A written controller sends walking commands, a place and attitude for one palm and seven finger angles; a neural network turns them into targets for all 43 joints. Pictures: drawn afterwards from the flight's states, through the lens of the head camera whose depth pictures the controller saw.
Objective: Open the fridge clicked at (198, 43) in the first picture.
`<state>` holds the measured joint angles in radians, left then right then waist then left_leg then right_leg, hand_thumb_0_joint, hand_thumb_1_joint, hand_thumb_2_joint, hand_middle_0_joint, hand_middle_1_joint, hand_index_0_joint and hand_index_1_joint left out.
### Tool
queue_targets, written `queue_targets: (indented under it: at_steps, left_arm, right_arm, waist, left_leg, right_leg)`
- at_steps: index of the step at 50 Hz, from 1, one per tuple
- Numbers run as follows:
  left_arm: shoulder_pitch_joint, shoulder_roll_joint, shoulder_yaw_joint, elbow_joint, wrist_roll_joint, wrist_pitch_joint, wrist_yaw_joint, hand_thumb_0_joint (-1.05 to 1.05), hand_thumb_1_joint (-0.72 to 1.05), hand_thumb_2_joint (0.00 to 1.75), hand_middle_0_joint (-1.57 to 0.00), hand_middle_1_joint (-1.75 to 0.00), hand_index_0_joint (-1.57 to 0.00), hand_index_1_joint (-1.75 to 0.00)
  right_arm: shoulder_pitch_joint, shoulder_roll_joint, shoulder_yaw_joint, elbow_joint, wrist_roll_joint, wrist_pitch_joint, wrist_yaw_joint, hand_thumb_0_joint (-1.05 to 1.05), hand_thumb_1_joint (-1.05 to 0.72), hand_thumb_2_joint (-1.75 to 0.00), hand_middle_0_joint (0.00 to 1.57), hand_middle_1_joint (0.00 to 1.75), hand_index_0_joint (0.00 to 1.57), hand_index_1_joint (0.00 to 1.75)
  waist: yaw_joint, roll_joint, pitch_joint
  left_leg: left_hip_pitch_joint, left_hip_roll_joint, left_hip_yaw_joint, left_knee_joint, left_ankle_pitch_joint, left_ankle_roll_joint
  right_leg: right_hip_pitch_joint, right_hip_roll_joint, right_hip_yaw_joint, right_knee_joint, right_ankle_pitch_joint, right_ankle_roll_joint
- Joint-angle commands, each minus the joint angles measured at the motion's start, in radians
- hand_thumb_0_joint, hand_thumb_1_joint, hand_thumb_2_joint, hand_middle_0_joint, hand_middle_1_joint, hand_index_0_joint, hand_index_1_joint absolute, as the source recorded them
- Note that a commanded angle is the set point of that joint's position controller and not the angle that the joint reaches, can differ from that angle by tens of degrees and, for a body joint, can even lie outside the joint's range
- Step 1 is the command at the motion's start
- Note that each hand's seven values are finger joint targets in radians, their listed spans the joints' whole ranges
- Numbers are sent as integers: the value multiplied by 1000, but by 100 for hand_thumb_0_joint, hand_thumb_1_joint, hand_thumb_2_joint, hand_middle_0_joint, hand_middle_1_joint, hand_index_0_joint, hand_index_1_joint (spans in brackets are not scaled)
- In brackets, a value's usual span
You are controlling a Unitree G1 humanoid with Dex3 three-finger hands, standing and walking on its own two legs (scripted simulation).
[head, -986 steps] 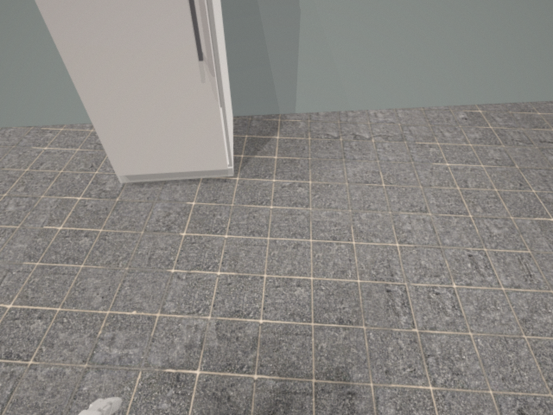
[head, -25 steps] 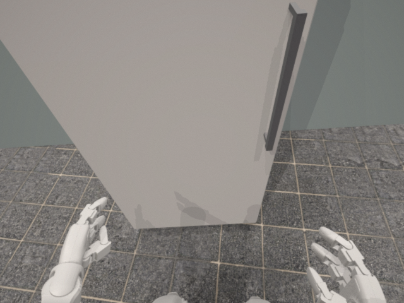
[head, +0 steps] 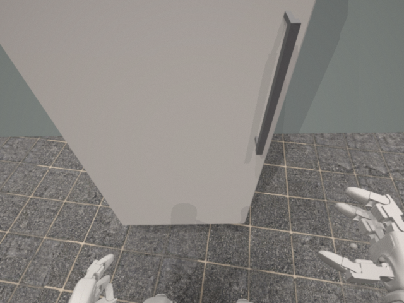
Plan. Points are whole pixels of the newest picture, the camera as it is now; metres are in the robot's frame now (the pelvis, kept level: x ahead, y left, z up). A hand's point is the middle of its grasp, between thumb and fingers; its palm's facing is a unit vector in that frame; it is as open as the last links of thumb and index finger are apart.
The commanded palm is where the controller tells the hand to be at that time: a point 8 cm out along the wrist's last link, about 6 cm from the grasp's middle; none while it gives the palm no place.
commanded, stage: raise the hand to about handle height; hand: right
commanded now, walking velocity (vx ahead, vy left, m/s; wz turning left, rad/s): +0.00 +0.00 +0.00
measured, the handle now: (270, 97) +0.51 -0.12 +0.13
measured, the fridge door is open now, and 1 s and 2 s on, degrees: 0 0 0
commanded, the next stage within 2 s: move the hooked fingers beside the handle in 1.14 s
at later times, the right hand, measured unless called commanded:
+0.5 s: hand (370, 209) +0.26 -0.25 +0.12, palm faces +0.00 +1.00 -0.06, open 13.9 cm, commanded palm +0.24 -0.30 +0.13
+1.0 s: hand (374, 191) +0.28 -0.25 +0.14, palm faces +0.02 +1.00 -0.03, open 14.0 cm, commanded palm +0.25 -0.29 +0.15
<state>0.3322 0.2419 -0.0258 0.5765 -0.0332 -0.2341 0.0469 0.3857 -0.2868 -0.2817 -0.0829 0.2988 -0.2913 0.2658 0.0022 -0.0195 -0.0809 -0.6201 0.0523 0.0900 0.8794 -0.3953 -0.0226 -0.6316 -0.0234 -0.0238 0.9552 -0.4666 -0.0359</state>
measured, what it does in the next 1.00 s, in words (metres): stands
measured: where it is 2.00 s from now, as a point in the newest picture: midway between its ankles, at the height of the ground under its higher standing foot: outside the picture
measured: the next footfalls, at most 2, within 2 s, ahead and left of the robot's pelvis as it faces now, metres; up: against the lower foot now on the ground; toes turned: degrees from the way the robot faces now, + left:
none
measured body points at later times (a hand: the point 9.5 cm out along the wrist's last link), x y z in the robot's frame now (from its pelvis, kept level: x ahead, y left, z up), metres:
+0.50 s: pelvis +0.01 +0.01 +0.02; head +0.03 +0.02 +0.47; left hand +0.20 +0.24 -0.04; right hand +0.26 -0.30 +0.12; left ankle +0.03 +0.14 -0.69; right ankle +0.01 -0.09 -0.69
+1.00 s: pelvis +0.01 +0.02 +0.03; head +0.02 +0.03 +0.48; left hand +0.17 +0.27 -0.04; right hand +0.28 -0.30 +0.14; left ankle +0.03 +0.14 -0.69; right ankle +0.01 -0.09 -0.69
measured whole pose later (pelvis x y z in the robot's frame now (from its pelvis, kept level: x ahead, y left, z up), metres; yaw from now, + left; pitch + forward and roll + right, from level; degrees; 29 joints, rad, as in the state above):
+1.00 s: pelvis +0.01 +0.02 +0.03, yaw +0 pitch +3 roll +1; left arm 0.29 0.28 -0.04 0.59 -0.06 -0.25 0.10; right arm 0.00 -0.42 -0.46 0.29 0.36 -0.12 0.51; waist -0.01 -0.03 -0.03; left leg -0.39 0.02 0.09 0.66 -0.32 0.01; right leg -0.38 -0.04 -0.03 0.71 -0.37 0.00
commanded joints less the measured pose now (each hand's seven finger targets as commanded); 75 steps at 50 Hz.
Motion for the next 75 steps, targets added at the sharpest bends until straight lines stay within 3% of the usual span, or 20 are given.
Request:
queue_targets:
  at_steps: [1, 4, 9, 15, 19, 22, 24, 27, 33, 38, 41, 44, 47, 52, 54, 59, 67, 69, 72, 75]
  left_arm:
    - [-103, 165, 59, -167, -19, -96, 31, 0, 90, 90, -20, -30, -20, -30]
    - [-116, 171, 50, -162, -19, -110, 47, 0, 90, 90, -20, -30, -20, -30]
    - [-119, 152, 38, -160, -15, -111, 48, 0, 90, 90, -20, -30, -20, -30]
    - [-120, 167, 31, -162, -28, -87, 45, 0, 90, 90, -20, -30, -20, -30]
    - [-125, 178, 29, -167, -26, -83, 61, 0, 90, 90, -20, -30, -20, -30]
    - [-133, 168, 26, -167, -18, -85, 68, 0, 90, 90, -20, -30, -20, -30]
    - [-135, 164, 20, -155, -14, -87, 70, 0, 90, 90, -20, -30, -20, -30]
    - [-134, 159, 18, -133, -19, -88, 73, 0, 90, 90, -20, -30, -20, -30]
    - [-129, 178, 20, -132, -34, -69, 79, 0, 90, 90, -20, -30, -20, -30]
    - [-134, 177, 32, -159, -28, -79, 63, 0, 90, 90, -20, -30, -20, -30]
    - [-134, 169, 32, -159, -19, -86, 56, 0, 90, 90, -20, -30, -20, -30]
    - [-125, 170, 32, -145, -17, -83, 58, 0, 90, 90, -20, -30, -20, -30]
    - [-131, 171, 31, -136, -27, -77, 67, 0, 90, 90, -20, -30, -20, -30]
    - [-126, 170, 33, -147, -27, -82, 76, 0, 90, 90, -20, -30, -20, -30]
    - [-125, 173, 31, -144, -22, -84, 75, 0, 90, 90, -20, -30, -20, -30]
    - [-131, 175, 28, -136, -23, -85, 73, 0, 90, 90, -20, -30, -20, -30]
    - [-123, 175, 23, -121, -30, -75, 89, 0, 90, 90, -20, -30, -20, -30]
    - [-113, 180, 24, -117, -26, -73, 91, 0, 90, 90, -20, -30, -20, -30]
    - [-115, 170, 23, -118, -24, -73, 88, 0, 90, 90, -20, -30, -20, -30]
    - [-113, 167, 20, -116, -23, -65, 82, 0, 90, 90, -20, -30, -20, -30]
  right_arm:
    - [-180, -148, 1, -126, 9, -38, 101, 0, 24, -41, 28, 103, 28, 103]
    - [-253, -264, -101, -167, 34, -14, 120, 0, 31, -38, 29, 108, 29, 108]
    - [-259, -298, -203, -157, 76, -7, 81, 0, 43, -33, 29, 115, 29, 115]
    - [-324, -238, -119, 36, 65, 113, 153, 0, 50, -30, 30, 120, 30, 120]
    - [-438, -313, -163, 61, 68, 159, 202, 0, 50, -30, 30, 120, 30, 120]
    - [-537, -390, -245, -7, 84, 119, 210, 0, 50, -30, 30, 120, 30, 120]
    - [-572, -427, -277, -16, 90, 90, 205, 0, 50, -30, 30, 120, 30, 120]
    - [-581, -401, -272, 60, 99, 78, 215, 0, 50, -30, 30, 120, 30, 120]
    - [-604, -385, -219, 277, 86, 190, 285, 0, 50, -30, 30, 120, 30, 120]
    - [-588, -411, -254, 180, 101, 160, 293, 0, 50, -30, 30, 120, 30, 120]
    - [-597, -454, -311, 93, 106, 103, 257, 0, 50, -30, 30, 120, 30, 120]
    - [-574, -454, -327, 140, 102, 94, 228, 0, 50, -30, 30, 120, 30, 120]
    - [-607, -403, -270, 179, 90, 117, 234, 0, 50, -30, 30, 120, 30, 120]
    - [-629, -408, -240, 147, 69, 136, 251, 0, 50, -30, 30, 120, 30, 120]
    - [-617, -416, -254, 151, 81, 127, 255, 0, 50, -30, 30, 120, 30, 120]
    - [-618, -426, -282, 182, 98, 113, 256, 0, 50, -30, 30, 120, 30, 120]
    - [-827, -362, -157, 215, 61, 137, 249, 0, 50, -30, 30, 120, 30, 120]
    - [-850, -401, -178, 225, 50, 126, 238, 0, 50, -30, 30, 120, 30, 120]
    - [-845, -389, -181, 220, 41, 110, 220, 0, 50, -30, 30, 120, 30, 120]
    - [-848, -386, -187, 264, 38, 114, 200, 0, 50, -30, 30, 120, 30, 120]
  waist:
    - [32, -21, -139]
    - [-1, -94, -182]
    - [-43, -123, -182]
    - [-11, -85, -61]
    - [-7, -5, -90]
    - [-19, -30, -199]
    - [-26, -67, -204]
    - [-18, -85, -163]
    - [-11, -31, -72]
    - [-30, 0, -174]
    - [-45, -52, -227]
    - [-42, -25, -161]
    - [-22, -94, -86]
    - [-17, -75, -146]
    - [-20, -26, -147]
    - [-30, -33, -128]
    - [20, -57, -90]
    - [13, -30, -120]
    - [-2, -89, -189]
    - [-5, -56, -184]
  left_leg:
    - [66, -60, -7, -133, 30, 41]
    - [128, -59, -8, -140, 69, 49]
    - [210, -67, 8, -153, 194, 57]
    - [206, -63, 1, -211, 229, 46]
    - [248, -62, -22, -252, 214, 43]
    - [305, -62, -27, -249, 284, 43]
    - [322, -65, -35, -256, 298, 47]
    - [313, -62, -27, -269, 309, 47]
    - [291, -50, -37, -314, 242, 40]
    - [344, -45, -52, -303, 296, 37]
    - [380, -50, -53, -288, 335, 44]
    - [350, -52, -54, -305, 284, 42]
    - [297, -47, -56, -320, 224, 41]
    - [323, -49, -51, -317, 252, 40]
    - [336, -53, -52, -318, 265, 40]
    - [328, -55, -45, -313, 257, 43]
    - [243, -56, -36, -322, 159, 39]
    - [264, -56, -42, -321, 166, 42]
    - [287, -52, -34, -300, 219, 46]
    - [300, -52, -30, -297, 251, 47]
  right_leg:
    - [97, 4, 82, -218, 134, 27]
    - [148, 7, 89, -240, 180, 28]
    - [211, 7, 86, -271, 334, 42]
    - [196, 8, 61, -303, 307, 35]
    - [208, 13, 56, -305, 280, 17]
    - [278, 17, 58, -307, 352, 17]
    - [296, 16, 52, -307, 370, 18]
    - [311, 15, 53, -326, 375, 21]
    - [257, 21, 47, -357, 299, 13]
    - [287, 23, 39, -340, 357, 8]
    - [315, 21, 36, -342, 398, 11]
    - [284, 16, 29, -349, 352, 12]
    - [276, 19, 25, -365, 291, 14]
    - [315, 18, 33, -366, 319, 7]
    - [307, 14, 37, -360, 332, 7]
    - [297, 16, 39, -364, 323, 13]
    - [310, 15, 53, -382, 229, 12]
    - [312, 11, 54, -376, 248, 12]
    - [347, 15, 56, -378, 298, 19]
    - [335, 12, 55, -382, 323, 21]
